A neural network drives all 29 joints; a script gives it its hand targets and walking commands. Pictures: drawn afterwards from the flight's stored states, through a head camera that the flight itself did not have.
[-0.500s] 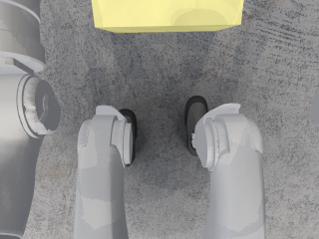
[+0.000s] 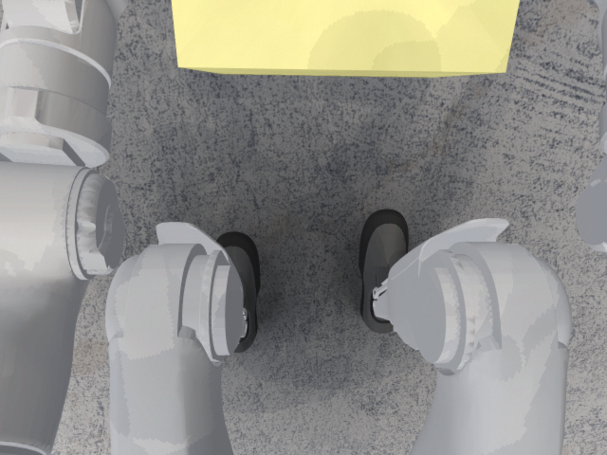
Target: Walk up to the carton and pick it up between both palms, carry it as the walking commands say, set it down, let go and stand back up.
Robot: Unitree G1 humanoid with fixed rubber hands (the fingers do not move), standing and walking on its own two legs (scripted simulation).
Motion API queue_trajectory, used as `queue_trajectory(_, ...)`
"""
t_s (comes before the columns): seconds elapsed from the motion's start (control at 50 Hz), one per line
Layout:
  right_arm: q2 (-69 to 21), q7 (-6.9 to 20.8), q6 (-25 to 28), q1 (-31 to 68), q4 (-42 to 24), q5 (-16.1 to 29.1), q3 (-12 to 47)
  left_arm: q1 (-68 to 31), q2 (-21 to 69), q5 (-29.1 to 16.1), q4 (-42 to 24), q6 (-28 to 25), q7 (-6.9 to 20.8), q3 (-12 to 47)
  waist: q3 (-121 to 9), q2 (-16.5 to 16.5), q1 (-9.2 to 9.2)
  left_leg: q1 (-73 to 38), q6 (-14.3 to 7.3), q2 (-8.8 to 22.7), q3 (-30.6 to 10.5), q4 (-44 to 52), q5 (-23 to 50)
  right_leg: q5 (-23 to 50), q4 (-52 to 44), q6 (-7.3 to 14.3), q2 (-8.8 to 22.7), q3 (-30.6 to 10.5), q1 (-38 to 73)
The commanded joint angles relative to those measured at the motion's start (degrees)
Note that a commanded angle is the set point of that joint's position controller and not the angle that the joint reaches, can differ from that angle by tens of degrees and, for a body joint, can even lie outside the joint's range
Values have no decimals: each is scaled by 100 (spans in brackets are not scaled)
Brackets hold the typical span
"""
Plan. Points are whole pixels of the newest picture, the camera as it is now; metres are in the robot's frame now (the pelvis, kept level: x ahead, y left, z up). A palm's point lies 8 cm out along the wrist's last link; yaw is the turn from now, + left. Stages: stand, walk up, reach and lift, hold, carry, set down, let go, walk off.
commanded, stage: reach and lift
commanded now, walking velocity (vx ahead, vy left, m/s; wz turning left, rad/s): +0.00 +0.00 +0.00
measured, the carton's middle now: out of the picture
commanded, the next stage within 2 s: none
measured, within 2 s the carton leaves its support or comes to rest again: leaves its support in 1.62 s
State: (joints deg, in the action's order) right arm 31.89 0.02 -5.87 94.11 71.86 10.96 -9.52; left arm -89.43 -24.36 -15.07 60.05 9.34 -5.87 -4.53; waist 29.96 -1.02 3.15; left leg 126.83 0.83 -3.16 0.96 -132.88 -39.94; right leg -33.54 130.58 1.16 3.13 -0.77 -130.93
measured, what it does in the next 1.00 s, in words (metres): stands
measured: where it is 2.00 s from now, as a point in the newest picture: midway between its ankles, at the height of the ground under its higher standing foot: (310, 299)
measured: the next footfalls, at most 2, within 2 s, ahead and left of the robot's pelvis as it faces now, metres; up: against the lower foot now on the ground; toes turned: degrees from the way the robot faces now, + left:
none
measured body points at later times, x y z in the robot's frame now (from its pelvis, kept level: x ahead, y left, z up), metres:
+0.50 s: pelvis -0.01 -0.01 +0.00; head +0.38 -0.03 +0.21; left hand +0.59 +0.13 -0.18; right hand +0.57 -0.27 -0.18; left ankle +0.09 +0.11 -0.31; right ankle +0.11 -0.12 -0.31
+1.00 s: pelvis -0.01 -0.01 +0.01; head +0.38 -0.03 +0.22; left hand +0.59 +0.12 -0.18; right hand +0.57 -0.25 -0.18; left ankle +0.09 +0.11 -0.31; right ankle +0.11 -0.12 -0.31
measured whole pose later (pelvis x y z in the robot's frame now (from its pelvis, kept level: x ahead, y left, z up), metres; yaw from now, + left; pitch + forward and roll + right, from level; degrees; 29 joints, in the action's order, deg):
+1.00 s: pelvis -0.01 -0.01 +0.01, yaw +1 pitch +34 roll +1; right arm 28.9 -2.5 -5.5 96.2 73.0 13.9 -1.3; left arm -94.4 -21.0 -13.8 66.3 7.1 -8.7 -3.5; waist 29.9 -1.4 3.6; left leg 126.8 1.6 -3.5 0.2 -130.6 -38.0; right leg -32.7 128.9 1.6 2.9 -0.3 -130.3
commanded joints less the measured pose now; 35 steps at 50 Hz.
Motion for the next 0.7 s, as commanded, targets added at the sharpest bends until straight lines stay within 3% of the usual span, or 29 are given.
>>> queue_trajectory(0.0,1551,-28,196,1506,-479,3,-256,-2022,-721,3,-692,-147,-132,27,-7329,-139,335,-3093,211,43,-32,1091,2810,2898,-574,10,-82,106,4026)
queue_trajectory(0.04,1288,22,206,1724,-749,204,-8,-1686,-838,283,-373,-156,-174,-387,-7052,222,17,-2402,134,55,108,1068,2553,3081,-576,-15,-43,-93,4611)
queue_trajectory(0.06,1255,12,216,1763,-874,122,64,-1699,-604,101,-348,-103,-103,-191,-7239,435,185,-2313,131,42,-23,1088,2561,3171,-509,-66,-45,51,4656)
queue_trajectory(0.08,1096,34,213,1797,-989,351,266,-1785,-635,135,-496,-189,-117,-244,-7385,375,-68,-2471,82,4,27,1097,2659,3299,-549,-50,-55,-122,4931)
queue_trajectory(0.1,1009,59,227,1660,-841,338,176,-1789,-524,-24,-615,-194,-81,4,-7533,229,218,-2634,99,32,0,1081,2796,3387,-519,-63,-97,-14,4728)
queue_trajectory(0.14,1198,-28,225,1802,-875,396,142,-1905,-901,276,-640,-229,-147,-206,-7622,122,-9,-2487,100,37,46,1009,2749,3610,-479,-67,-65,-139,4982)
queue_trajectory(0.16,1443,-69,236,1909,-890,296,34,-1996,-883,82,-782,-218,-153,-148,-7717,230,217,-2658,131,86,41,944,2825,3395,-423,-75,-88,-1,4719)
queue_trajectory(0.18,1391,-62,198,1822,-773,409,126,-1929,-804,137,-577,-179,-139,-144,-7400,19,89,-2579,130,109,13,984,2498,3024,-486,-76,-85,-51,4566)
queue_trajectory(0.2,1246,-92,135,1654,-524,329,87,-1861,-845,97,-413,-183,-111,-167,-7356,104,32,-2385,167,95,50,1028,2513,3192,-503,-72,-70,-114,4820)
queue_trajectory(0.22,1218,-89,179,1599,-554,177,209,-1933,-529,-17,-440,-184,-60,-1,-7248,120,314,-2421,160,42,106,966,2517,3017,-625,-27,-87,-67,4660)
queue_trajectory(0.24,965,-50,141,1660,-476,277,409,-1963,-467,-76,-342,-172,-44,62,-7235,242,284,-2098,149,9,98,1020,2211,3123,-593,-11,-24,-147,5128)
queue_trajectory(0.26,847,-26,139,1775,-593,394,514,-2002,-715,-12,-431,-212,-47,-110,-7058,532,103,-2066,55,57,96,1106,2053,2865,-630,-73,-65,-64,4877)
queue_trajectory(0.3,928,-20,156,1929,-675,514,440,-2135,-641,137,-608,-254,-59,-171,-7121,160,-116,-2020,117,45,167,1067,2115,3000,-632,-47,-78,-209,4992)
queue_trajectory(0.32,905,-61,162,1968,-727,344,340,-2173,-683,76,-524,-233,-27,-80,-7295,327,78,-2245,100,79,42,1175,2303,3201,-607,-81,-87,-79,5060)
queue_trajectory(0.34,825,-38,89,1833,-299,413,309,-2271,-700,173,-592,-224,-34,-28,-7068,-26,66,-2275,135,141,46,1131,2307,3134,-593,-42,-159,-125,4755)
queue_trajectory(0.36,854,-56,128,2028,-622,445,460,-2358,-472,-80,-559,-193,-8,116,-7335,125,223,-2372,134,73,39,1053,2261,3125,-650,-42,-79,-157,5123)
queue_trajectory(0.38,833,-79,94,1982,-527,394,475,-1897,-561,206,-51,-161,20,-208,-6843,232,-85,-1699,115,64,185,1154,1884,3109,-680,-67,-84,-190,5303)
queue_trajectory(0.4,992,-126,165,1917,-634,135,147,-2123,-465,149,-396,-206,19,-58,-6798,35,300,-1917,133,84,99,1165,1999,2930,-747,-7,-118,-112,4867)
queue_trajectory(0.42,702,-114,200,2016,-729,210,342,-2056,-272,82,-295,-219,56,-68,-6795,208,113,-1940,122,-15,97,1233,2082,3045,-849,-20,-136,-177,5199)
queue_trajectory(0.44,622,-127,198,2092,-736,265,444,-2382,-249,-61,-567,-255,-1,46,-6932,115,243,-2251,98,5,107,1172,2191,2908,-897,-3,-158,-148,4925)
queue_trajectory(0.46,768,-120,156,1715,-262,142,272,-2160,-433,170,-288,-266,-31,-144,-6677,12,214,-2318,158,10,140,1205,2085,2686,-896,-71,-177,-99,4625)
queue_trajectory(0.5,471,-131,161,1979,-509,282,411,-2310,-378,165,-448,-310,-66,-52,-7014,145,36,-2472,83,-22,88,1168,2300,2948,-877,-60,-195,-160,4888)
queue_trajectory(0.52,685,-140,201,2187,-688,132,422,-2423,-60,133,-470,-281,-28,61,-7051,169,293,-2407,140,-34,38,1180,2221,2906,-858,-40,-160,-9,4870)
queue_trajectory(0.54,697,-136,198,2170,-545,164,336,-2359,-24,170,-333,-273,-18,27,-6732,-61,161,-2327,150,-54,109,1176,2086,2706,-919,-54,-175,-85,4595)
queue_trajectory(0.58,482,-160,251,2324,-815,175,519,-2511,60,-34,-327,-271,-45,176,-6883,295,304,-2442,71,-82,-27,1234,2294,2914,-897,-54,-199,-17,4804)
queue_trajectory(0.62,453,-184,241,2202,-532,164,522,-2297,-22,100,-263,-345,-58,30,-7187,361,176,-2162,118,-100,94,1220,2280,3368,-731,-56,-204,-106,5488)
queue_trajectory(0.64,315,-184,260,2236,-655,219,529,-2415,28,-12,-351,-331,-107,145,-7349,347,268,-2747,72,-115,37,1191,2437,3184,-791,-78,-226,-53,5106)
queue_trajectory(0.66,536,-195,269,2271,-589,132,397,-2318,96,81,-161,-292,-80,110,-7220,302,408,-2353,108,-91,-6,1248,2220,3259,-758,-54,-176,-39,5297)
queue_trajectory(0.68,256,-217,332,2248,-749,202,427,-2504,229,21,-558,-383,-69,304,-7152,-155,321,-2645,106,-157,58,1132,2607,3407,-815,-18,-275,-90,4874)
